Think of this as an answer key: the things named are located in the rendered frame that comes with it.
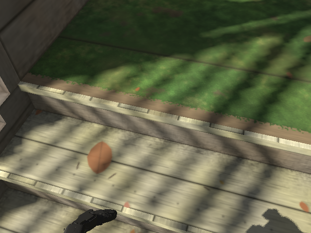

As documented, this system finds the left robot hand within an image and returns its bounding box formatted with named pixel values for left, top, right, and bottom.
left=63, top=209, right=118, bottom=233

